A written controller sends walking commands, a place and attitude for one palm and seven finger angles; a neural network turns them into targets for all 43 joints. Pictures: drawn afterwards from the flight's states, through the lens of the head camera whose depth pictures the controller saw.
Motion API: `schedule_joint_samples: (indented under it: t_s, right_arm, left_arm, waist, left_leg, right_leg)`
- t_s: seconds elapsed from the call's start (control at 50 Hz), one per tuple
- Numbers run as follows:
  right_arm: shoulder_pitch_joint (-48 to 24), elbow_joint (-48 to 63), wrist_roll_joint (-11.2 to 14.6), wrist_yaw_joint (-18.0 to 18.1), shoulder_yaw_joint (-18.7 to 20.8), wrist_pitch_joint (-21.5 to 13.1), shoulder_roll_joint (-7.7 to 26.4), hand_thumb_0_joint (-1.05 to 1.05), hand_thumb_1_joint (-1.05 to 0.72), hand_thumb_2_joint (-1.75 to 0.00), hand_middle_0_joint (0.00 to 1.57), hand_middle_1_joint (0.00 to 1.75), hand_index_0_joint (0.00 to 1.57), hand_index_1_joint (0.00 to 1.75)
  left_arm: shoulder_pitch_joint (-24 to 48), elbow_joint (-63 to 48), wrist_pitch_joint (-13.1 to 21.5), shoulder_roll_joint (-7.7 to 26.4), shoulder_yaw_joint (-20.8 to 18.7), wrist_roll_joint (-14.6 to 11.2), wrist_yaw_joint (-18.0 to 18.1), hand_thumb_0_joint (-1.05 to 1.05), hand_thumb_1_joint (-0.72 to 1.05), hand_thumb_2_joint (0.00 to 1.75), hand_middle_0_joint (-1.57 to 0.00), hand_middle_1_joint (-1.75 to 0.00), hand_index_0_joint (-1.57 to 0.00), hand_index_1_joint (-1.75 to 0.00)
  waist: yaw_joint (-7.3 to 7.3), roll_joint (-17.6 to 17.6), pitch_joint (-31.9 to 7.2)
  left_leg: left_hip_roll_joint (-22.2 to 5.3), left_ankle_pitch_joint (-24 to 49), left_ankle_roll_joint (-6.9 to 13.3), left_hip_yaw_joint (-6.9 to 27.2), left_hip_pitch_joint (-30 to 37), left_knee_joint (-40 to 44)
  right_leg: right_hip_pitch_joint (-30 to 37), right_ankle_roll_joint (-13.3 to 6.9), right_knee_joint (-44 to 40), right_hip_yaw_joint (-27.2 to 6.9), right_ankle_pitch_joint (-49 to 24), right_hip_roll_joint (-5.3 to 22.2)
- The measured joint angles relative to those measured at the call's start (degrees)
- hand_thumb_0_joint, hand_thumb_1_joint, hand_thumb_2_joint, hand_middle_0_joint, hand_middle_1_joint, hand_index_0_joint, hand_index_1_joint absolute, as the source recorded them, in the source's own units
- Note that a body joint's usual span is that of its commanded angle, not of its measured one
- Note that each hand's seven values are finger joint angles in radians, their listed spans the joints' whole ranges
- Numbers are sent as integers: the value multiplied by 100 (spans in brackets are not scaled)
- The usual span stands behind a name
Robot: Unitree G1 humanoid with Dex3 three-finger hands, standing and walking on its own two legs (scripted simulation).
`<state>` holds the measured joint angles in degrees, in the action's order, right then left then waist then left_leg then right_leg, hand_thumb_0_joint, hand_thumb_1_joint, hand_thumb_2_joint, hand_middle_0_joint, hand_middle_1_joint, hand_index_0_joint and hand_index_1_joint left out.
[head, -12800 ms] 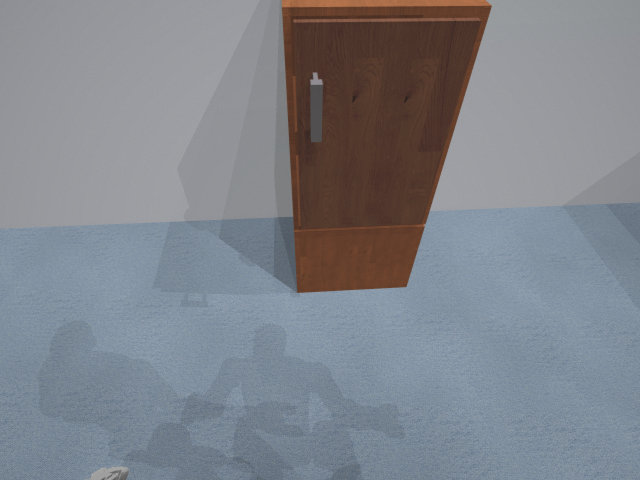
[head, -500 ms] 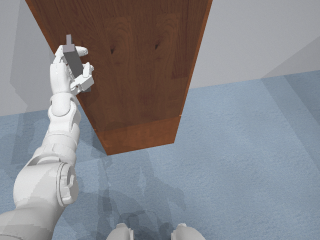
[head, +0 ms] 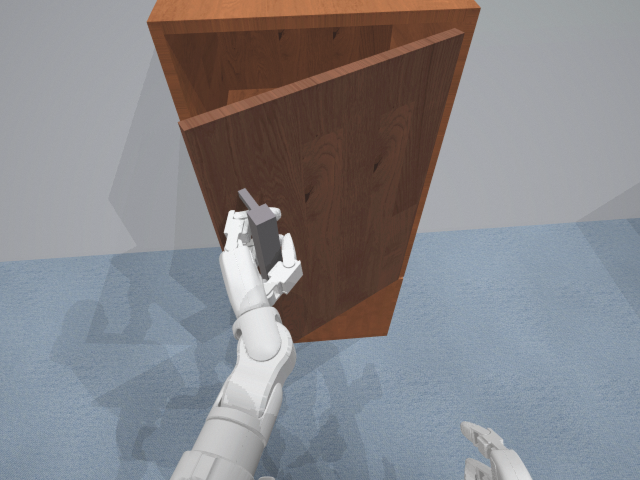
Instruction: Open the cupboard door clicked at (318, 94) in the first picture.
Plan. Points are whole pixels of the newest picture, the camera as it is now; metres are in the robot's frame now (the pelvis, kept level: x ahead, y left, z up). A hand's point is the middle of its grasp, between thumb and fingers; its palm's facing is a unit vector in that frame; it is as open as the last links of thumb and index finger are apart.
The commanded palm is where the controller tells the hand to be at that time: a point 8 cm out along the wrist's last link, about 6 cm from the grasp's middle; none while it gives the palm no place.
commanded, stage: pull the door open along its arc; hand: left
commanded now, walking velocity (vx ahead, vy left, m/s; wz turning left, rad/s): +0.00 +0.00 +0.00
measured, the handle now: (260, 239) +0.40 +0.10 +0.08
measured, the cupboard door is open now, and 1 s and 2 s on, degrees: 29 39 42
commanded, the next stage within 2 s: open thumb and fingers to let go in 0.34 s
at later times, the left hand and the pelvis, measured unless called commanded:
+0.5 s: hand (343, 310) +0.30 -0.01 +0.09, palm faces +0.23 -0.97 -0.08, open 6.7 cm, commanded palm +0.25 +0.03 +0.08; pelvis +0.00 -0.05 +0.01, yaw +3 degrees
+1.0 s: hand (311, 303) +0.31 +0.02 +0.08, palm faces +0.41 -0.91 -0.05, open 13.1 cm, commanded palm +0.26 +0.04 +0.08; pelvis -0.01 -0.04 +0.00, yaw +3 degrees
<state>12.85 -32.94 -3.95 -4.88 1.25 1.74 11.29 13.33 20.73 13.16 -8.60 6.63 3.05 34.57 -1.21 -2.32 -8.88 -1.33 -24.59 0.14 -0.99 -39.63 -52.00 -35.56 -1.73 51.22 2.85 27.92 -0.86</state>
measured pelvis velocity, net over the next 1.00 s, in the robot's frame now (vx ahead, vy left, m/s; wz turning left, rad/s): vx -0.01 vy -0.04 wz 0.05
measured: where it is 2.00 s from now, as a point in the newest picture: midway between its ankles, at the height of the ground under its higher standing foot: outside the picture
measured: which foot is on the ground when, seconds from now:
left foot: down 0.00-1.00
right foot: down 0.00-1.00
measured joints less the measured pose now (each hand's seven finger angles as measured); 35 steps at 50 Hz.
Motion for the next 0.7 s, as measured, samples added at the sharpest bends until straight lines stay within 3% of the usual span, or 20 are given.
schedule_joint_samples:
  t_s: [0.04, 0.12, 0.22, 0.32, 0.44, 0.56, 0.7]
  right_arm:
    - [-195, 15, -26, 14, -40, 10, -73, 1, -91, -90, 20, 30, 20, 30]
    - [-481, 24, 16, 31, -137, 45, -203, 1, -91, -90, 20, 30, 20, 30]
    - [-612, 101, 95, -17, -260, 92, -306, 1, -91, -90, 20, 30, 20, 30]
    - [-534, 242, 193, -35, -363, 197, -325, 1, -91, -90, 20, 30, 20, 30]
    - [-336, 217, 188, 144, -334, 255, -130, 1, -90, -90, 20, 30, 20, 30]
    - [-251, -72, 126, 324, -158, 223, 87, 1, -91, -90, 20, 30, 20, 30]
    - [-176, -170, 67, 354, -49, 21, 95, 1, -91, -90, 20, 30, 20, 30]
  left_arm:
    - [-92, -131, -276, 40, 310, 149, 183, 1, 65, 75, -33, -135, -37, -134]
    - [-292, -437, -791, 82, 718, 28, 303, 1, 64, 72, -35, -135, -36, -134]
    - [-787, -1062, -1313, 227, 1174, -90, 80, 2, 63, 69, -32, -131, -37, -134]
    - [-1479, -1818, -1635, 484, 1513, -194, -336, 1, 62, 68, -29, -126, -34, -133]
    - [-1691, -1878, -1512, 502, 1394, -139, -465, 1, 62, 73, -28, -122, -32, -130]
    - [-1293, -1372, -1227, 292, 942, -25, -183, 1, 57, 78, -31, -124, -34, -130]
    - [-1247, -1310, -1063, 226, 615, -34, 147, 1, 41, 70, -34, -126, -36, -129]
  waist:
    - [28, -20, 1]
    - [83, -39, 37]
    - [65, -55, 91]
    - [-72, -76, 163]
    - [-127, -76, 226]
    - [24, -29, 213]
    - [62, -36, 160]
  left_leg:
    - [5, 3, -25, 38, 39, -26]
    - [11, 47, -89, 118, 214, 30]
    - [-8, 116, -188, 218, 492, 188]
    - [-45, 178, -280, 275, 838, 427]
    - [-29, 270, -265, 364, 1015, 618]
    - [49, 338, -207, 508, 854, 610]
    - [82, 322, -234, 595, 657, 510]
  right_leg:
    - [45, -30, 43, 39, 23, 3]
    - [230, -88, 24, 118, 28, 1]
    - [518, -175, -101, 214, 9, -29]
    - [850, -262, -295, 266, -14, -79]
    - [1022, -349, -421, 334, -27, -90]
    - [820, -404, -329, 330, -30, -88]
    - [604, -433, -198, 316, 9, -101]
